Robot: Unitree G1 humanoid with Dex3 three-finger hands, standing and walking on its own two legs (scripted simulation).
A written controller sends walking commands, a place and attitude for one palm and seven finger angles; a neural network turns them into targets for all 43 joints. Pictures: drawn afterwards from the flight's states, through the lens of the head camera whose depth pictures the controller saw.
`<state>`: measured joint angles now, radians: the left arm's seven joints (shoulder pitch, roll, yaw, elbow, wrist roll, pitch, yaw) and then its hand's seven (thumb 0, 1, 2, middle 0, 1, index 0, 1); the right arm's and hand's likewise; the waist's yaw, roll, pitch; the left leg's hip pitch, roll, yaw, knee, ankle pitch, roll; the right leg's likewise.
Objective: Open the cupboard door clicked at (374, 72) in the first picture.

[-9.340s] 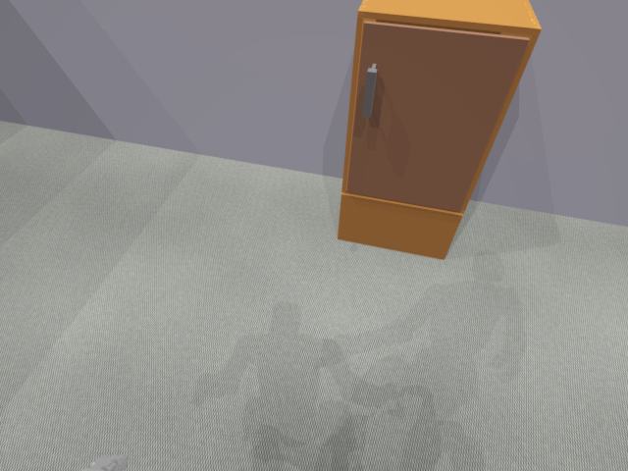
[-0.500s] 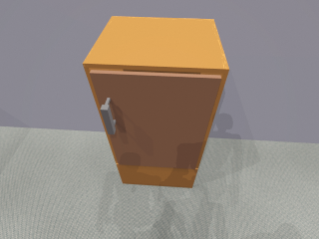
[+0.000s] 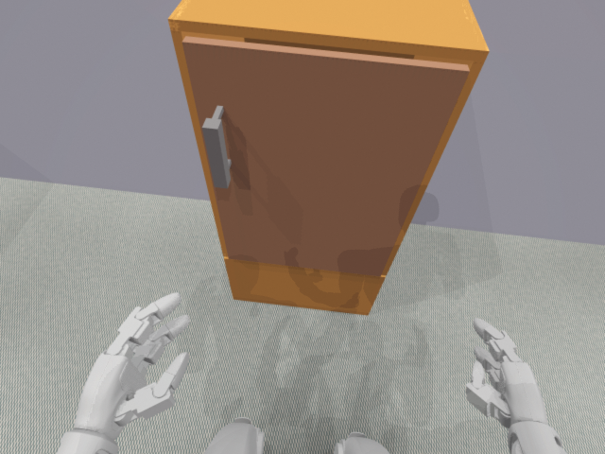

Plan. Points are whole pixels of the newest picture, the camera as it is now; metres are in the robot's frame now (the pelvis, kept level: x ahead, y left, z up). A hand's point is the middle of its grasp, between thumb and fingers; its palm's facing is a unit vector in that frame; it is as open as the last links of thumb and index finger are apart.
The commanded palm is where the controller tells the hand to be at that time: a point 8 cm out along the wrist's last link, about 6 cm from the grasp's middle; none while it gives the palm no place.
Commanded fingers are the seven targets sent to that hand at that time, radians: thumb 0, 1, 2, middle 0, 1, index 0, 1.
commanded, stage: raise the hand with hooked fingers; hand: left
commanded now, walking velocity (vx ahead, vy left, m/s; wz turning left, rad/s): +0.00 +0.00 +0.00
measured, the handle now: (220, 147) +0.59 +0.19 +0.03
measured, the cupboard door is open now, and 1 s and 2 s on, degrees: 0 0 0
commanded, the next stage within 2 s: move the hooked fingers beside the handle in 1.70 s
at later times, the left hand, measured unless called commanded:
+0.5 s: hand (105, 353) +0.22 +0.25 +0.03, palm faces +0.04 -1.00 -0.06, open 11.4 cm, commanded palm +0.21 +0.30 +0.03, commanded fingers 0.00 -0.17 0.44 -0.28 -0.99 -0.28 -0.99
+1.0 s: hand (83, 320) +0.26 +0.29 +0.03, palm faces -0.02 -1.00 -0.06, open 13.8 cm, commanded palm +0.24 +0.34 +0.05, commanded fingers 0.00 -0.50 0.30 -0.30 -1.20 -0.30 -1.20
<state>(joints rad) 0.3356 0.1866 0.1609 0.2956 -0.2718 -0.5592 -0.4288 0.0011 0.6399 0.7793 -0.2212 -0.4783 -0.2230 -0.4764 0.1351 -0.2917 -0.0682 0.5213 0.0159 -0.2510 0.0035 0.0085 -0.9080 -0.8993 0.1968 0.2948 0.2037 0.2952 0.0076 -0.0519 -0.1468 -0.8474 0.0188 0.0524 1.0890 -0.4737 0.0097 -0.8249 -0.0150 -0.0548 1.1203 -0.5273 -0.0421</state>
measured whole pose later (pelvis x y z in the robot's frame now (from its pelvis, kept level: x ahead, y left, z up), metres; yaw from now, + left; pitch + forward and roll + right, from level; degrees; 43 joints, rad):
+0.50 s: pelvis -0.02 +0.03 -0.01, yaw +0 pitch +15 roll -3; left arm 0.29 0.28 0.26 0.08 -0.29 -0.35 -0.28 0.00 0.06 0.53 -0.26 -0.85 -0.26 -0.85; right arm 0.32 -0.23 0.04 0.55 0.02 -0.19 -0.05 0.01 -0.90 -0.90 0.20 0.30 0.21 0.30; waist -0.02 0.03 -0.14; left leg -0.96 0.03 0.02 1.17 -0.47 0.05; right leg -0.89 -0.01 -0.08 1.11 -0.48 0.00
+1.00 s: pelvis +0.00 +0.04 +0.00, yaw +1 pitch +16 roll -4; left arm 0.11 0.38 0.35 0.28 -0.33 -0.32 -0.47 -0.01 -0.46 0.31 -0.30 -1.18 -0.30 -1.18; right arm 0.23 -0.26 0.05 0.52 0.03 -0.21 -0.05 0.01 -0.90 -0.90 0.20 0.30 0.21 0.30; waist 0.00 0.03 -0.13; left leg -0.94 0.02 0.00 1.15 -0.49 0.05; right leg -0.85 -0.01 -0.10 1.07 -0.50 0.00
